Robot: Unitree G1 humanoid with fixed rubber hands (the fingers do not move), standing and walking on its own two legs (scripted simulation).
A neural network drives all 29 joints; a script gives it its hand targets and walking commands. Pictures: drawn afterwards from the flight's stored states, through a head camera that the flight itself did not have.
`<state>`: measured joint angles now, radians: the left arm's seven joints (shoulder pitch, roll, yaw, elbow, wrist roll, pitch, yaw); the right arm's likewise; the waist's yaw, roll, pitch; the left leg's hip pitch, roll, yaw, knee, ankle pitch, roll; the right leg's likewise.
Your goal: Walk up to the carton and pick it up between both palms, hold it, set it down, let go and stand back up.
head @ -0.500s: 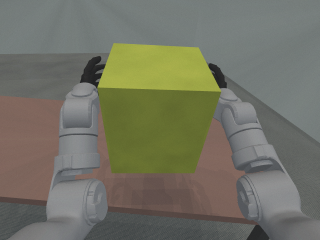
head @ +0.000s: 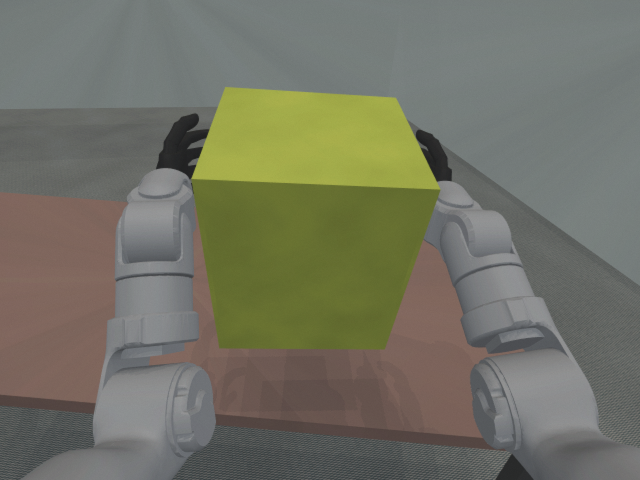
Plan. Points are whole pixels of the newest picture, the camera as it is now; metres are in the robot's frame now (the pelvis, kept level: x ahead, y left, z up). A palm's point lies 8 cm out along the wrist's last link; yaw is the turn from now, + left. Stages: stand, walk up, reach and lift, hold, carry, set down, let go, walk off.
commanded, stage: hold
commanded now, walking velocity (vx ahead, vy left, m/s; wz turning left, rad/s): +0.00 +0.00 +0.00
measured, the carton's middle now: (307, 222) +0.35 -0.01 +0.22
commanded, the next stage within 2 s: none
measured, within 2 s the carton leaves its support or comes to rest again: neither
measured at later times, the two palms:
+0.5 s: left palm (177, 174) +0.36 +0.14 +0.28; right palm (435, 188) +0.35 -0.16 +0.27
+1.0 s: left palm (175, 177) +0.36 +0.14 +0.28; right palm (431, 190) +0.35 -0.16 +0.27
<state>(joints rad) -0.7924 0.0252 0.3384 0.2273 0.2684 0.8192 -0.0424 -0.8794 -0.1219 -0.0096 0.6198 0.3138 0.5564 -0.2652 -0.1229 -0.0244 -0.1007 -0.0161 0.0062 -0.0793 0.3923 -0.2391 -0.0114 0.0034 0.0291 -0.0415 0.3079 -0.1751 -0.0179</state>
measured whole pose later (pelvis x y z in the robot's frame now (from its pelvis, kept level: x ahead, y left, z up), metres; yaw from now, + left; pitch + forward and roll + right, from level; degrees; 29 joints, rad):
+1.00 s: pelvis +0.00 +0.00 +0.00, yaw +0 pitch -7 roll -1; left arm -0.83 0.04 0.34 0.26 0.27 0.82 -0.04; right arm -0.90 -0.12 -0.03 0.65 0.30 0.56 -0.26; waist -0.12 -0.03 -0.10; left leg -0.03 0.00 -0.08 0.39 -0.23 -0.01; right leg -0.01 0.03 -0.04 0.31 -0.17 -0.02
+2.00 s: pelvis -0.01 +0.00 +0.00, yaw +0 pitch -8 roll -1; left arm -0.82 0.03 0.34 0.26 0.27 0.82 -0.03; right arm -0.90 -0.14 0.00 0.65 0.31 0.56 -0.26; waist -0.12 -0.03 -0.11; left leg -0.02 0.01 -0.07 0.39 -0.23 -0.01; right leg 0.00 0.03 -0.03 0.30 -0.16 -0.02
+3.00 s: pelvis +0.00 +0.01 +0.00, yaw +0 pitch -8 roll -1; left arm -0.79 0.02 0.32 0.20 0.27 0.83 -0.03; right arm -0.86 -0.13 0.01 0.59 0.32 0.56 -0.26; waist -0.13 -0.03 -0.10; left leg -0.01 0.00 -0.07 0.40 -0.25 0.00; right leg 0.02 0.03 -0.02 0.30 -0.17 -0.01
